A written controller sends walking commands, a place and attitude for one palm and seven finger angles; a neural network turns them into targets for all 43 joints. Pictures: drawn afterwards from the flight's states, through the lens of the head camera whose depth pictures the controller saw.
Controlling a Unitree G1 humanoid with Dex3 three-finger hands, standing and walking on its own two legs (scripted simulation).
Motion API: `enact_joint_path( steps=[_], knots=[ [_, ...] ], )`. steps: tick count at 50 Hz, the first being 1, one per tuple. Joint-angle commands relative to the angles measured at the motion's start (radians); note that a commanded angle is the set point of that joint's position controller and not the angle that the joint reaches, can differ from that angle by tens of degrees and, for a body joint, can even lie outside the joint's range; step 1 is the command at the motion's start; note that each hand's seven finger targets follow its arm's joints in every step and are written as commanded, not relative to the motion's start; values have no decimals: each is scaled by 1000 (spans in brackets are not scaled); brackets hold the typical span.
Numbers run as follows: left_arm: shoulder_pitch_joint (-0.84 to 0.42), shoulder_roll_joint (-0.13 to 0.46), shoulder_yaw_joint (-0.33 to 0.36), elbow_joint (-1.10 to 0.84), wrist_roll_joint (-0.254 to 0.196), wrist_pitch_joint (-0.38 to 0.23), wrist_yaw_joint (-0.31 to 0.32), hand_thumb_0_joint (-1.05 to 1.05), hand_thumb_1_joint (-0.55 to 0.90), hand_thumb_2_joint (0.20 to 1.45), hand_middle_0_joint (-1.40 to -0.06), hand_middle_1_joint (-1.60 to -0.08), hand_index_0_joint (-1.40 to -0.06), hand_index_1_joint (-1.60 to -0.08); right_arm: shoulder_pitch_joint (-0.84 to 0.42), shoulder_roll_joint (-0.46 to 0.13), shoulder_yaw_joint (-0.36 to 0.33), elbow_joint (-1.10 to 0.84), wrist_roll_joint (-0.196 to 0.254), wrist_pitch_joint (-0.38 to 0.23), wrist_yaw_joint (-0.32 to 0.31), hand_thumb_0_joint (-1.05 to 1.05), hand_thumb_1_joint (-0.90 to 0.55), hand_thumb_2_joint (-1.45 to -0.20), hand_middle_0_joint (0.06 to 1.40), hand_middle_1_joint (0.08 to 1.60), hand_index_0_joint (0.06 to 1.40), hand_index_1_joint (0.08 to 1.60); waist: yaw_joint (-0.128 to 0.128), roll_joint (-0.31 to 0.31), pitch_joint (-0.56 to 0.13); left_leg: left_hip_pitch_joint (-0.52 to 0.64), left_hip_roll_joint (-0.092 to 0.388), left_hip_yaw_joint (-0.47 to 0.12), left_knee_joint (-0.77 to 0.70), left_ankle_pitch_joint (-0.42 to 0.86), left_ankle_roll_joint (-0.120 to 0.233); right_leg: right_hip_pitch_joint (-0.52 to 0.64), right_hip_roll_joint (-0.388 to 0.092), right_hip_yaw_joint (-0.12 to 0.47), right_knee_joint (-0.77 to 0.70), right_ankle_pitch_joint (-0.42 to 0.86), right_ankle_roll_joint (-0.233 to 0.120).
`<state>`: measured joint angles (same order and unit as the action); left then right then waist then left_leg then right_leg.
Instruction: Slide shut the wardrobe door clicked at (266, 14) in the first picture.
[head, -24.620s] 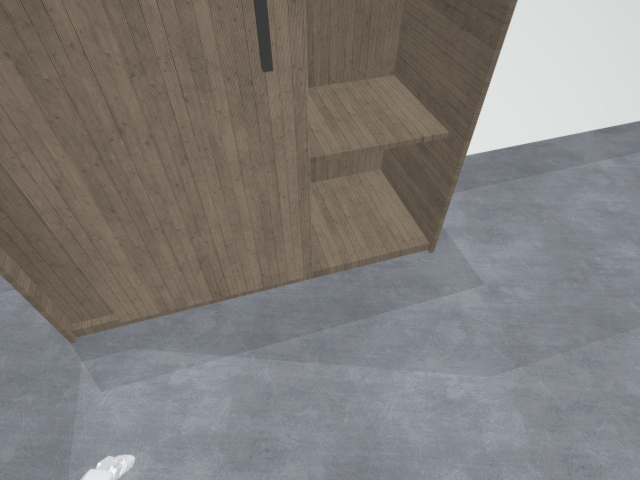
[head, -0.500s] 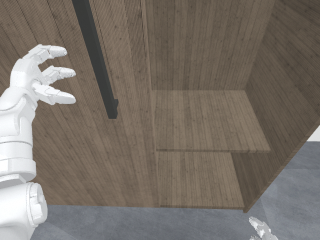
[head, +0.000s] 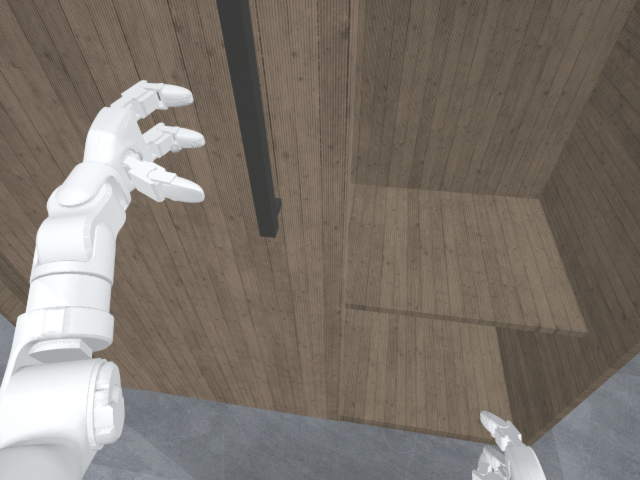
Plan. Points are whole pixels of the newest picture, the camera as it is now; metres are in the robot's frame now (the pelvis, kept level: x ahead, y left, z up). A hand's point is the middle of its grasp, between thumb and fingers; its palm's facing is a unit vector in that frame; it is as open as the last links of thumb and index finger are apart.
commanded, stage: move the hooked fingers beside the handle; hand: left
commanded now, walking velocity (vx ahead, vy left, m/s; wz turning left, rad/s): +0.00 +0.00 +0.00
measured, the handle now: (258, 118) +0.43 +0.12 +0.26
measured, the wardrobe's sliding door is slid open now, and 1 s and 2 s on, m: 0.51 0.51 0.51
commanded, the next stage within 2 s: feel for the door with the fingertips in 1.22 s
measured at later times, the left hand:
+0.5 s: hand (192, 153) +0.39 +0.19 +0.24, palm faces +0.01 -1.00 -0.05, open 14.0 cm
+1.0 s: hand (196, 156) +0.38 +0.18 +0.24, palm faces +0.00 -1.00 -0.03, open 14.0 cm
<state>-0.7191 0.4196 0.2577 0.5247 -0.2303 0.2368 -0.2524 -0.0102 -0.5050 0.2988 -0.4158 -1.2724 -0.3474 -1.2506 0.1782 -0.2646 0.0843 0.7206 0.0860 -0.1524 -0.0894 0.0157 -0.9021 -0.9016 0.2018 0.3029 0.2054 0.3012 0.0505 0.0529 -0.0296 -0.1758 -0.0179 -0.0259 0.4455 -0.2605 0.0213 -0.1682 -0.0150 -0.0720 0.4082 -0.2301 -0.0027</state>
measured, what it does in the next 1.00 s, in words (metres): stands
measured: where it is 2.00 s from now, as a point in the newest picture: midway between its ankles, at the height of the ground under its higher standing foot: outside the picture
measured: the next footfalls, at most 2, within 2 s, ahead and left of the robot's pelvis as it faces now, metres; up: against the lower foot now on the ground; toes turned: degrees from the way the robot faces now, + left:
none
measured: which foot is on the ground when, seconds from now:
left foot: down 0.00-1.00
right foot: down 0.00-1.00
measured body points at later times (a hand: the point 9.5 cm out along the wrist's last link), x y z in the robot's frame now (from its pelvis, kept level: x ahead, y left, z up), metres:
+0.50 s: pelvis +0.00 +0.00 +0.00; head -0.02 -0.02 +0.45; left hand +0.38 +0.24 +0.24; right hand +0.17 -0.23 -0.10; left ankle -0.01 +0.11 -0.74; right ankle -0.01 -0.12 -0.74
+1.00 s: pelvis +0.00 -0.01 +0.00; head -0.02 -0.04 +0.45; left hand +0.37 +0.23 +0.24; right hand +0.17 -0.26 -0.09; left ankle -0.01 +0.11 -0.74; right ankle -0.01 -0.12 -0.74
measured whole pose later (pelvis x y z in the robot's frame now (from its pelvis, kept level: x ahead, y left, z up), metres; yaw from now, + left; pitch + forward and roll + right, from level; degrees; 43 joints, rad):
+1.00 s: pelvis +0.00 -0.01 +0.00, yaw -2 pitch -2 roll +0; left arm -0.55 0.39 0.32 0.29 -0.24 0.31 -0.23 -0.01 -0.51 0.30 -0.31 -1.21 -0.30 -1.20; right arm 0.17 -0.28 0.07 0.69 0.08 -0.11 -0.07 0.02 -0.90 -0.90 0.20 0.30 0.20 0.30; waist 0.02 0.07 -0.03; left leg -0.13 0.01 0.00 0.42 -0.26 0.00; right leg -0.14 0.01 -0.04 0.40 -0.23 -0.02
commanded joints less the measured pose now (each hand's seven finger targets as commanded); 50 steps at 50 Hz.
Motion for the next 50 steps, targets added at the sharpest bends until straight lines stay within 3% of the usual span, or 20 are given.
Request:
enact_joint_path(
  steps=[1,3,6,12,14,15,17,18,21,25,26,27,31,32,33,34,39,43,45,50],
  knots=[
    [-523,122,-25,-221,-19,-54,-7,0,-500,300,-300,-1200,-300,-1200,-88,-131,-47,-139,0,-45,-13,0,-900,-900,200,300,200,300,-89,13,-235,138,25,-27,-48,212,13,-9,6,39,-40,206,-34],
    [-541,87,-53,-227,-23,-53,-8,0,-500,300,-300,-1200,-300,-1200,-94,-129,-47,-139,1,-49,-13,0,-900,-900,200,300,200,300,-97,16,-224,146,27,-31,-50,208,13,-22,7,38,-41,200,-34],
    [-516,109,-31,-214,-23,-55,-1,0,-500,300,-300,-1200,-300,-1200,-89,-132,-46,-137,-1,-44,-13,0,-900,-900,200,300,200,300,-90,-18,-208,120,28,-36,-58,184,14,-15,8,37,-44,175,-34],
    [-554,45,-83,-305,-20,-64,9,0,-500,300,-300,-1200,-300,-1200,-93,-125,-50,-140,-2,-62,-4,0,-900,-900,200,300,200,300,-95,58,-262,183,28,-47,-52,226,0,-20,10,31,-34,194,-38],
    [-526,48,-84,-303,-19,-61,15,0,-500,300,-300,-1200,-300,-1200,-93,-126,-50,-133,-1,-60,-2,0,-900,-900,200,300,200,300,-89,41,-253,174,29,-44,-50,228,1,-17,12,30,-37,195,-36],
    [-532,76,-48,-315,-23,-65,21,0,-500,300,-300,-1200,-300,-1200,-89,-128,-52,-132,-4,-62,-2,0,-900,-900,200,300,200,300,-86,17,-262,173,29,-48,-52,232,2,-4,13,29,-37,202,-37],
    [-517,50,-63,-330,-31,-63,15,0,-500,300,-300,-1200,-300,-1200,-105,-126,-50,-136,-2,-66,-2,0,-900,-900,200,300,200,300,-85,-14,-259,173,30,-47,-55,231,3,2,14,28,-35,205,-35],
    [-539,44,-67,-360,-34,-64,13,0,-500,300,-300,-1200,-300,-1200,-110,-126,-51,-137,-3,-71,-2,0,-900,-900,200,300,200,300,-85,13,-279,191,28,-43,-52,240,4,3,13,32,-35,216,-35],
    [-507,49,-54,-362,-41,-65,16,0,-500,300,-300,-1200,-300,-1200,-114,-123,-48,-132,-3,-74,-1,0,-900,-900,200,300,200,300,-78,-15,-250,174,30,-47,-60,229,4,10,14,29,-39,204,-36],
    [-495,58,-43,-400,-34,-63,33,0,-500,300,-300,-1200,-300,-1200,-128,-118,-46,-131,-6,-76,4,0,-900,-900,200,300,200,300,-70,23,-242,173,26,-40,-63,236,-1,17,13,31,-42,211,-36],
    [-477,83,-11,-413,-31,-60,40,0,-500,300,-300,-1200,-300,-1200,-126,-119,-46,-137,-11,-76,6,0,-900,-900,200,300,200,300,-56,23,-257,170,25,-40,-62,252,-1,32,12,31,-36,227,-37],
    [-419,125,37,-386,-28,-48,50,0,-500,300,-300,-1200,-300,-1200,-127,-121,-46,-136,-13,-70,7,0,-900,-900,200,300,200,300,-43,-16,-261,150,24,-35,-62,268,0,57,13,31,-33,248,-37],
    [-403,138,44,-352,-23,-24,47,0,-500,300,-300,-1200,-300,-1200,-139,-121,-44,-142,-12,-47,1,0,-900,-900,200,300,200,300,-48,-49,-213,102,21,-14,-69,222,12,59,8,38,-44,227,-29],
    [-396,168,66,-354,-17,-19,52,0,-500,300,-300,-1200,-300,-1200,-141,-122,-44,-147,-11,-42,0,0,-900,-900,200,300,200,300,-42,-39,-216,95,22,-13,-72,211,11,62,7,39,-46,213,-29],
    [-406,144,44,-370,-14,-17,50,0,-500,300,-300,-1200,-300,-1200,-145,-119,-44,-154,-13,-41,-1,0,-900,-900,200,300,200,300,-47,-39,-230,111,21,-10,-69,226,14,64,7,42,-44,230,-29],
    [-374,176,72,-352,-10,-13,52,0,-500,300,-300,-1200,-300,-1200,-140,-120,-45,-152,-13,-37,1,0,-900,-900,200,300,200,300,-38,-24,-224,103,21,-8,-66,229,13,68,6,43,-46,231,-30],
    [-310,210,109,-415,-20,-10,32,0,-500,300,-300,-1200,-300,-1200,-148,-120,-47,-180,-12,-26,8,0,-900,-900,200,300,200,300,-24,-7,-288,117,16,7,-52,292,14,122,4,46,-31,318,-31],
    [-271,217,127,-441,-32,0,17,0,-500,300,-300,-1200,-300,-1200,-164,-120,-47,-195,-7,-19,8,0,-900,-900,200,300,200,300,-25,-39,-273,107,18,16,-54,290,19,125,5,48,-31,334,-26],
    [-268,205,117,-434,-35,5,18,0,-500,300,-300,-1200,-300,-1200,-159,-121,-47,-191,-6,-14,9,0,-900,-900,200,300,200,300,-32,-22,-228,94,19,15,-58,266,18,99,6,45,-39,303,-26],
    [-286,215,113,-464,-32,17,24,0,-500,300,-300,-1200,-300,-1200,-166,-126,-51,-196,-3,-11,3,0,-900,-900,200,300,200,300,-36,-7,-235,104,18,14,-56,243,21,88,7,50,-46,272,-25]
  ],
)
